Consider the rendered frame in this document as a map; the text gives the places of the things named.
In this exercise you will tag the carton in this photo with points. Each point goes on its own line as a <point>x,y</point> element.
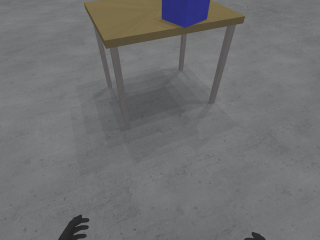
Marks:
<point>185,13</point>

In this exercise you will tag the table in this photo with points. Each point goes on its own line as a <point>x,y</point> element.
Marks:
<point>125,22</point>

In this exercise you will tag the robot left hand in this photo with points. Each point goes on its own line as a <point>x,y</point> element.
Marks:
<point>71,229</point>

